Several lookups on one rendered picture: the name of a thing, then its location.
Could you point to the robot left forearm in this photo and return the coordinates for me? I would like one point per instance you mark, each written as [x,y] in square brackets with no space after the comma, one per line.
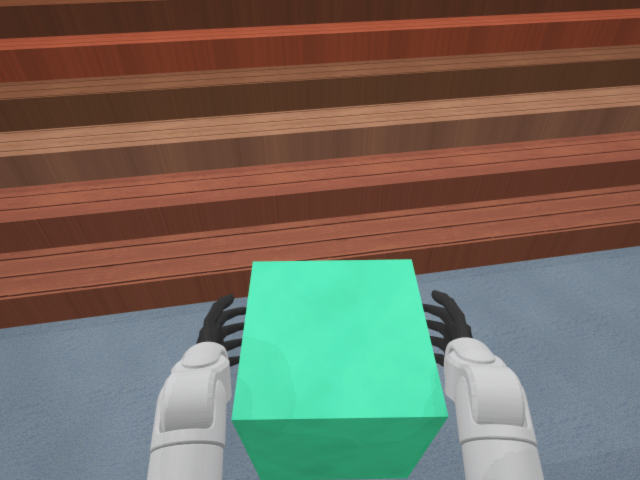
[190,419]

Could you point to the right robot hand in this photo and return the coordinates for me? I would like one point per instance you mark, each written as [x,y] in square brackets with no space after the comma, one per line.
[455,324]

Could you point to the robot right forearm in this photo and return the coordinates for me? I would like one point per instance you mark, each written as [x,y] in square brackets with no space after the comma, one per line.
[493,417]

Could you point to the left robot hand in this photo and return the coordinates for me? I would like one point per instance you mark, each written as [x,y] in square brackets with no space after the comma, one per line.
[213,331]

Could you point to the carton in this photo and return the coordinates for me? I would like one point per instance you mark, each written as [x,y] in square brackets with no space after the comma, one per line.
[337,377]

